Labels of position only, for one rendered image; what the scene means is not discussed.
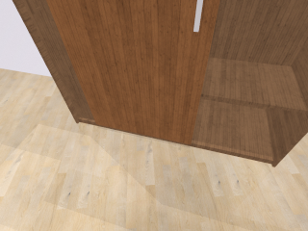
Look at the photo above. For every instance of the wardrobe door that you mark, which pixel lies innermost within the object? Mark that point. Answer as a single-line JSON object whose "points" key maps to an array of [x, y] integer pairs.
{"points": [[52, 40], [139, 63]]}

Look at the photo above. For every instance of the handle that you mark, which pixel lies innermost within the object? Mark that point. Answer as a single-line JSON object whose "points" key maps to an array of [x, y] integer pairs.
{"points": [[31, 6], [197, 18]]}

